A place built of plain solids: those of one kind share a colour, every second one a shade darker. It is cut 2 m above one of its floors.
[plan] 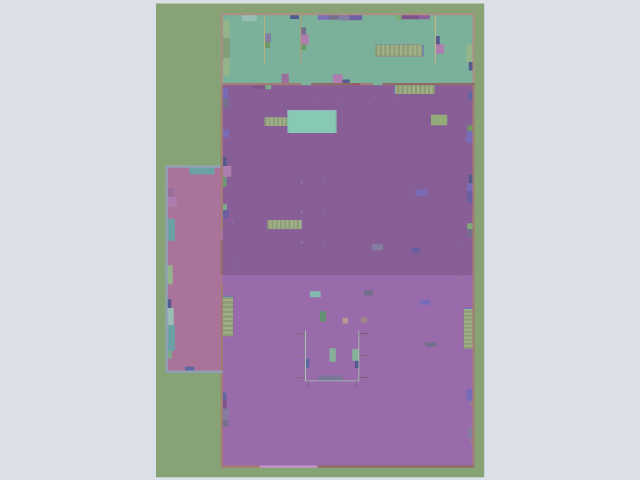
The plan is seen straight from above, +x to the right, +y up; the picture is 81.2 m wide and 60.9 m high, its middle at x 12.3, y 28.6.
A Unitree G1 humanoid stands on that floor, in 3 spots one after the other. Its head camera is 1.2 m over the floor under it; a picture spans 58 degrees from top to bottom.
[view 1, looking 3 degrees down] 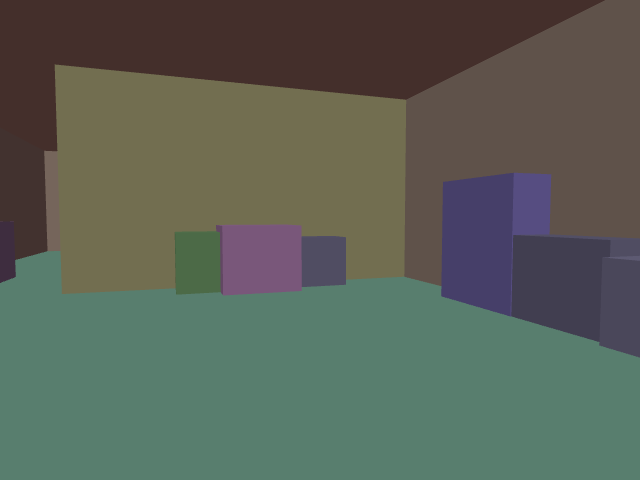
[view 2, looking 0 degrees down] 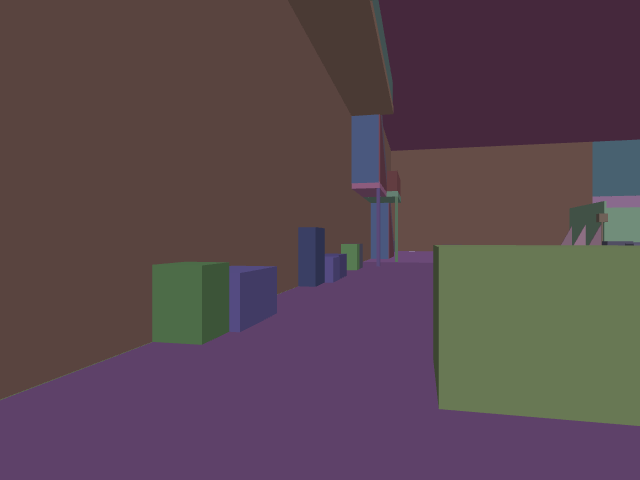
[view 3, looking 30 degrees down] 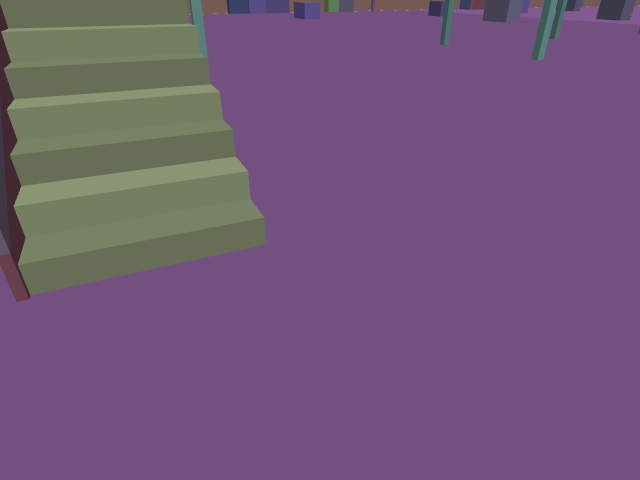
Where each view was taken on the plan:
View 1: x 17.59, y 52.67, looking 161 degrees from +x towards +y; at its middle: roadcase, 7.49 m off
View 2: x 28.58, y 47.67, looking -77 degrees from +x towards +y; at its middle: cabinet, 11.58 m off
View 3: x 3.29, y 43.63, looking -24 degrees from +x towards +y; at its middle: floor_bay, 2.40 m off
